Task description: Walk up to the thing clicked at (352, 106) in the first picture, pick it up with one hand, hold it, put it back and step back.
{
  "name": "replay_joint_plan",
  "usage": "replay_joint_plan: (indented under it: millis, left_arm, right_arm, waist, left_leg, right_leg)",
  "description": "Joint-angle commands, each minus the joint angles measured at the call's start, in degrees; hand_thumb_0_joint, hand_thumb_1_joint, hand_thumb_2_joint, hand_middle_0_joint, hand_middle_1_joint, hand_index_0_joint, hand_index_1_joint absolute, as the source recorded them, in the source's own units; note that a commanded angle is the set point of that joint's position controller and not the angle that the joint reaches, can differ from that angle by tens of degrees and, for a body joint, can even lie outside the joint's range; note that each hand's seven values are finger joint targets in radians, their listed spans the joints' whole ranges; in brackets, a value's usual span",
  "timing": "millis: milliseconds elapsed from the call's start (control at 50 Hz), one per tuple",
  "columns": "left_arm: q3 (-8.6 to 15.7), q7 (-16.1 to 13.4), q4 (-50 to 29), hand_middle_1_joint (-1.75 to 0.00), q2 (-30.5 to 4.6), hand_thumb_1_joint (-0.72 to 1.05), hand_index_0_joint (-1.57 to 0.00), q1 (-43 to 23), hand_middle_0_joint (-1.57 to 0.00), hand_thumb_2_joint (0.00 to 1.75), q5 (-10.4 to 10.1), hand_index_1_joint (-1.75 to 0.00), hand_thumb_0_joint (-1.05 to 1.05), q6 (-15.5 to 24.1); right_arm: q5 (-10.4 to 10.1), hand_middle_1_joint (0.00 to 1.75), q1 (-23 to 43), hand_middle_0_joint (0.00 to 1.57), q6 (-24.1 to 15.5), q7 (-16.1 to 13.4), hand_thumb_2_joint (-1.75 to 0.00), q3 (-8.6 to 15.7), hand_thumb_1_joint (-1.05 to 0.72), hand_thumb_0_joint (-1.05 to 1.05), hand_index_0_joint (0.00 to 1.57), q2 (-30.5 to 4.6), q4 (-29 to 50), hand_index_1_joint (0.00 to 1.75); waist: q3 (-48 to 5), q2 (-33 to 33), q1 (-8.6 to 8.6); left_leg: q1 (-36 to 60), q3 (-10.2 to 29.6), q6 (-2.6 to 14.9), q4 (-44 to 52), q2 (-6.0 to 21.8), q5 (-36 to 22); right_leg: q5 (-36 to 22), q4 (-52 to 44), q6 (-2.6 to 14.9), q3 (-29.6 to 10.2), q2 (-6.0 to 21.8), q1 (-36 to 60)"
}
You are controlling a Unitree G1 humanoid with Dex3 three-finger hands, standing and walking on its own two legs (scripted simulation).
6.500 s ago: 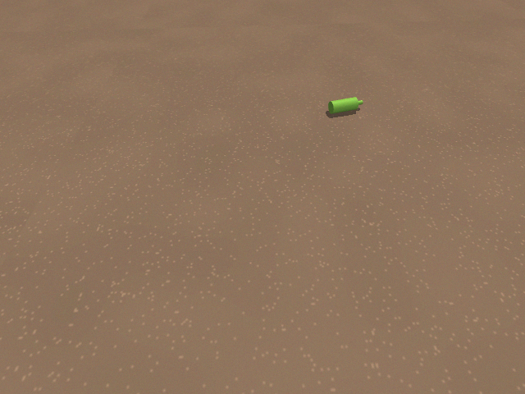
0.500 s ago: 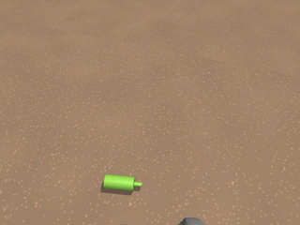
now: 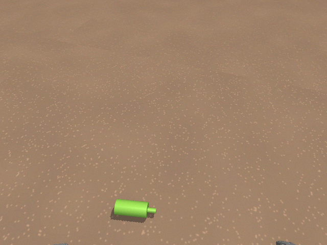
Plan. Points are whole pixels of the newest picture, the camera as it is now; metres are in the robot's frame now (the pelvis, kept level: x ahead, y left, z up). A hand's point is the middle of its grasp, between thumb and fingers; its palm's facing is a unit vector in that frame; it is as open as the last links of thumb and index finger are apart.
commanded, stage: walk up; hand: left
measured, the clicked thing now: (136, 208) +0.42 +0.20 -0.73
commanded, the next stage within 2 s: stand in 0.86 s
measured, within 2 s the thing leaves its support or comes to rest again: neither
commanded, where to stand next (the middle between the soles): +0.05 +0.00 m, yaw -2 degrees
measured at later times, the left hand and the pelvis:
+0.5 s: hand out of the picture +0.10 +0.25 -0.14, palm faces -0.03 -0.94 -0.34, open 7.4 cm; pelvis +0.00 +0.00 +0.01, yaw -1 degrees
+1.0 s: hand out of the picture +0.10 +0.25 -0.14, palm faces -0.04 -0.94 -0.34, open 7.4 cm; pelvis +0.00 +0.00 +0.01, yaw -2 degrees
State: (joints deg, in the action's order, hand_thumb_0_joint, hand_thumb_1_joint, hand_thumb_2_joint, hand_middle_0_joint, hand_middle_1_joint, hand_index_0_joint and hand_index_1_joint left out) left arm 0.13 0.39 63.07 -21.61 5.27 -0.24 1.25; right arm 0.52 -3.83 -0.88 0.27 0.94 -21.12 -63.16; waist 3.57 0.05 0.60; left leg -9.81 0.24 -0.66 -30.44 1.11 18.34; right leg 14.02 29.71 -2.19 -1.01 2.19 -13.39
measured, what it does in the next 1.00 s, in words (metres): stands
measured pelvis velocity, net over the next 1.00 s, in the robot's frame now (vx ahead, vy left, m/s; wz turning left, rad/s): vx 0.00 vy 0.00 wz -0.03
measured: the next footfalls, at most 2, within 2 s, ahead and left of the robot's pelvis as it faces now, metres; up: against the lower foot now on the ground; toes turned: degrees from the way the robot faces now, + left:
none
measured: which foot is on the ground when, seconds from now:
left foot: down 0.00-1.00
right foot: down 0.00-1.00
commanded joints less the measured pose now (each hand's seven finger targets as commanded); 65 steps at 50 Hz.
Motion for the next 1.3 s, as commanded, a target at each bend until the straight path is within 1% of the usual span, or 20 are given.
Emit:
replay_joint_plan:
  millis: [0,20,80,280,340,360,420,520,640,820,840,880,920,1000,1080,1100,1120,1160,1220,1280]
  left_arm:
    - [2.2,-0.9,-2.6,-0.30,-12.7,0.90,-0.20,-3.2,-0.20,0.90,0.3,-0.30,0.00,1.4]
    - [2.2,-1.0,-2.5,-0.30,-12.6,0.90,-0.20,-3.2,-0.20,0.90,0.4,-0.30,0.00,1.4]
    - [2.2,-1.0,-2.3,-0.30,-12.1,0.90,-0.20,-4.1,-0.20,0.90,0.1,-0.30,0.00,1.3]
    - [2.6,-0.9,-1.8,-0.30,-11.7,0.90,-0.20,-5.0,-0.20,0.90,0.5,-0.30,0.00,0.9]
    - [2.5,-0.8,-1.7,-0.30,-11.2,0.90,-0.20,-5.4,-0.20,0.90,0.6,-0.30,0.00,0.8]
    - [2.5,-0.8,-1.4,-0.30,-11.2,0.90,-0.20,-4.5,-0.20,0.90,0.5,-0.30,0.00,0.7]
    - [2.7,-0.8,-1.4,-0.30,-11.1,0.90,-0.20,-4.0,-0.20,0.90,0.6,-0.30,0.00,0.8]
    - [2.6,-0.7,-1.3,-0.30,-10.8,0.90,-0.20,-4.6,-0.20,0.90,0.6,-0.30,0.00,0.5]
    - [2.7,-0.8,-1.2,-0.30,-10.7,0.90,-0.20,-4.1,-0.20,0.90,0.6,-0.30,0.00,0.5]
    - [2.8,-0.8,-1.7,-0.30,-10.5,0.90,-0.20,-4.4,-0.20,0.90,0.8,-0.30,0.00,0.6]
    - [2.6,-1.0,-2.0,-0.30,-10.8,0.90,-0.20,-4.9,-0.20,0.90,0.5,-0.30,0.00,0.6]
    - [2.5,-1.0,-1.8,-0.30,-10.5,0.90,-0.20,-3.7,-0.20,0.90,0.1,-0.30,0.00,0.5]
    - [2.4,-1.0,-1.7,-0.30,-10.6,0.90,-0.20,-3.4,-0.20,0.90,0.3,-0.30,0.00,0.4]
    - [2.2,-1.0,-1.9,-0.30,-10.6,0.90,-0.20,-3.7,-0.20,0.90,0.4,-0.30,0.00,0.3]
    - [2.2,-1.0,-1.9,-0.30,-10.9,0.90,-0.20,-3.8,-0.20,0.90,0.6,-0.30,0.00,0.4]
    - [2.2,-1.0,-1.9,-0.30,-10.7,0.90,-0.20,-3.7,-0.20,0.90,0.6,-0.30,0.00,0.3]
    - [2.1,-1.0,-1.8,-0.30,-10.7,0.90,-0.20,-3.6,-0.20,0.90,0.7,-0.30,0.00,0.4]
    - [2.2,-1.0,-1.9,-0.30,-10.8,0.90,-0.20,-4.1,-0.20,0.90,0.7,-0.30,0.00,0.3]
    - [2.0,-0.9,-1.8,-0.30,-10.8,0.90,-0.20,-3.2,-0.20,0.90,0.7,-0.30,0.00,0.5]
    - [2.2,-0.9,-1.8,-0.30,-11.1,0.90,-0.20,-3.8,-0.20,0.90,0.7,-0.30,0.00,0.4]
  right_arm:
    - [-0.5,0.30,2.6,0.20,-0.8,-0.6,-0.90,2.3,-0.90,0.00,0.20,-12.3,2.6,0.30]
    - [-0.5,0.30,2.5,0.20,-0.8,-0.6,-0.90,2.5,-0.90,0.00,0.20,-12.5,2.3,0.30]
    - [-0.4,0.30,2.3,0.20,-1.0,-0.6,-0.90,2.4,-0.90,0.00,0.20,-12.5,1.8,0.30]
    - [-0.1,0.30,2.9,0.20,-0.6,-0.4,-0.90,2.4,-0.90,0.00,0.20,-12.3,1.2,0.30]
    - [0.1,0.30,3.0,0.20,-0.8,-0.4,-0.90,2.4,-0.90,0.00,0.20,-12.2,1.0,0.30]
    - [0.0,0.30,3.3,0.20,-0.8,-0.4,-0.90,2.4,-0.90,0.00,0.20,-12.2,1.0,0.30]
    - [0.0,0.30,2.7,0.20,-0.9,-0.4,-0.90,2.4,-0.90,0.00,0.20,-12.0,1.1,0.30]
    - [0.2,0.30,2.3,0.20,-0.9,-0.5,-0.90,2.5,-0.90,0.00,0.20,-12.1,0.9,0.30]
    - [0.0,0.30,1.7,0.20,-1.0,-0.5,-0.90,2.3,-0.90,0.00,0.20,-11.6,1.2,0.30]
    - [0.1,0.30,0.4,0.20,-0.7,-0.4,-0.90,2.6,-0.90,0.00,0.20,-11.5,1.4,0.30]
    - [-0.1,0.30,1.5,0.20,-0.6,-0.6,-0.90,2.3,-0.90,0.00,0.20,-11.4,1.9,0.30]
    - [-0.2,0.30,1.4,0.20,-0.7,-0.6,-0.90,2.3,-0.90,0.00,0.20,-11.6,1.7,0.30]
    - [-0.2,0.30,1.6,0.20,-0.5,-0.7,-0.90,2.4,-0.90,0.00,0.20,-11.5,1.6,0.30]
    - [-0.2,0.30,1.9,0.20,-0.4,-0.6,-0.90,2.1,-0.90,0.00,0.20,-11.2,1.3,0.30]
    - [-0.1,0.30,1.9,0.20,-0.4,-0.6,-0.90,2.1,-0.90,0.00,0.20,-11.3,1.1,0.30]
    - [-0.1,0.30,1.8,0.20,-0.4,-0.5,-0.90,2.0,-0.90,0.00,0.20,-11.1,1.1,0.30]
    - [0.0,0.30,2.3,0.20,-0.4,-0.5,-0.90,2.2,-0.90,0.00,0.20,-11.3,1.2,0.30]
    - [0.0,0.30,2.0,0.20,-0.4,-0.5,-0.90,2.0,-0.90,0.00,0.20,-11.0,1.1,0.30]
    - [0.0,0.30,2.0,0.20,-0.4,-0.3,-0.90,2.2,-0.90,0.00,0.20,-11.3,1.0,0.30]
    - [0.1,0.30,1.7,0.20,-0.2,-0.3,-0.90,2.1,-0.90,0.00,0.20,-11.0,0.8,0.30]
  waist:
    - [-5.6,1.6,-0.93]
    - [-6.7,1.6,-1.06]
    - [-7.7,1.5,-0.97]
    - [-5.0,1.1,-0.87]
    - [-5.0,0.3,-0.87]
    - [-4.8,0.0,-0.43]
    - [-5.7,0.2,-0.52]
    - [-4.6,-0.6,-0.63]
    - [-4.8,0.4,-0.40]
    - [-4.7,1.0,-1.12]
    - [-4.2,1.2,-1.22]
    - [-5.5,0.4,-0.87]
    - [-6.3,1.1,-0.98]
    - [-5.9,0.3,-0.97]
    - [-6.9,-0.3,-1.03]
    - [-6.5,-0.3,-0.99]
    - [-6.6,-0.5,-0.95]
    - [-5.1,0.3,-1.06]
    - [-5.5,0.1,-0.98]
    - [-2.6,0.4,-0.86]
  left_leg:
    - [-0.4,3.1,3.07,7.2,4.7,-11.1]
    - [1.5,2.7,3.02,7.2,4.8,-12.7]
    - [2.7,2.8,2.81,8.4,5.2,-17.3]
    - [2.9,2.1,2.47,11.1,5.2,-11.7]
    - [2.1,2.4,2.38,12.9,5.3,-10.9]
    - [2.8,2.6,2.39,13.1,5.4,-11.2]
    - [4.1,2.0,2.43,12.8,5.6,-12.7]
    - [2.5,2.3,2.33,14.3,5.5,-10.5]
    - [3.6,1.7,2.33,13.9,5.4,-12.0]
    - [4.0,1.3,2.28,13.2,5.3,-11.1]
    - [3.8,3.0,1.58,14.1,6.6,-18.6]
    - [5.2,2.7,1.15,13.6,6.7,-21.3]
    - [6.8,2.4,1.07,13.6,6.6,-20.9]
    - [5.9,2.5,0.83,14.8,6.4,-16.2]
    - [6.0,2.4,0.88,15.2,6.7,-17.6]
    - [5.7,2.3,0.80,15.5,6.5,-16.0]
    - [6.3,2.4,1.02,15.2,6.7,-16.8]
    - [5.2,2.4,0.87,15.8,6.5,-14.7]
    - [6.5,2.6,0.99,15.7,6.6,-14.3]
    - [3.6,2.8,0.95,16.7,6.2,-7.7]
  right_leg:
    - [-13.8,-6.0,4.44,-4.5,5.1,4.7]
    - [-15.7,-5.8,4.69,-4.4,5.3,4.8]
    - [-18.6,-5.6,3.86,-3.6,5.1,6.3]
    - [-11.0,-9.2,3.68,-4.1,4.6,5.1]
    - [-11.9,-9.1,3.44,-4.0,4.4,6.2]
    - [-11.4,-9.1,3.30,-3.9,4.1,5.8]
    - [-12.6,-9.2,3.39,-3.7,4.1,6.4]
    - [-11.7,-9.3,3.05,-3.7,3.8,6.5]
    - [-13.3,-9.5,2.88,-4.1,3.9,6.3]
    - [-11.9,-10.1,3.29,-4.7,3.8,5.4]
    - [-18.7,-9.6,3.03,-4.7,4.7,6.4]
    - [-20.8,-9.5,2.70,-4.5,4.8,7.6]
    - [-20.4,-10.2,2.63,-4.3,4.8,7.2]
    - [-16.3,-11.6,2.50,-4.3,4.8,7.5]
    - [-17.5,-11.5,2.51,-4.3,5.0,8.6]
    - [-15.9,-11.8,2.44,-4.2,4.9,7.9]
    - [-17.0,-11.9,2.54,-4.3,5.1,8.0]
    - [-14.8,-12.3,2.52,-4.2,4.9,7.1]
    - [-14.2,-13.0,2.35,-4.2,4.9,6.2]
    - [-7.1,-14.0,2.24,-4.6,4.5,5.2]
